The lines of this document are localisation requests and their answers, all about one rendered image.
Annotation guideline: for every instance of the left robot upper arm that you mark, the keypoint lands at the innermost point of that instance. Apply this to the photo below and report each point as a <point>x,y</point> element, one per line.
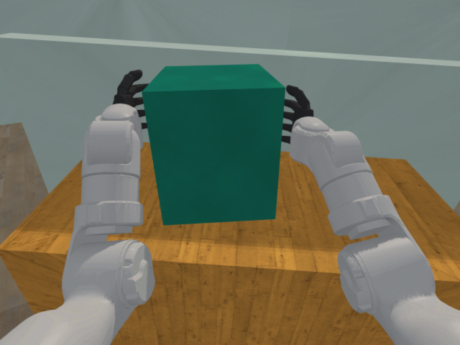
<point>103,283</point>

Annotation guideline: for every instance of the right robot upper arm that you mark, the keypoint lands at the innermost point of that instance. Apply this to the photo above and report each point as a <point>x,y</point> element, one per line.
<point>387,277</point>

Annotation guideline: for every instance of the robot left forearm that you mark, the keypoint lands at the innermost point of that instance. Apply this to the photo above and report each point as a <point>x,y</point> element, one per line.
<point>111,169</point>

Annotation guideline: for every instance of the robot right hand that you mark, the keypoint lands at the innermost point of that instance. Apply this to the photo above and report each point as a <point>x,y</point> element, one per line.
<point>301,108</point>

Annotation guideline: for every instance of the carton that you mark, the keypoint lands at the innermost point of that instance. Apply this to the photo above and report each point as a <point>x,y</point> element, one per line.
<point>215,134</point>

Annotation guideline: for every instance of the robot right forearm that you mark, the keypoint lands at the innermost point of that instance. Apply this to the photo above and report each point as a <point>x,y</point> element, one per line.
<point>356,204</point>

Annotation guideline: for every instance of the pedestal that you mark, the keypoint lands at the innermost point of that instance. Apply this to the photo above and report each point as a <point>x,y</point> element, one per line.
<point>262,282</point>

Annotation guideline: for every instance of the robot left hand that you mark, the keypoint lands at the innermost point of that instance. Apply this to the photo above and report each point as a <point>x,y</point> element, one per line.
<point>126,91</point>

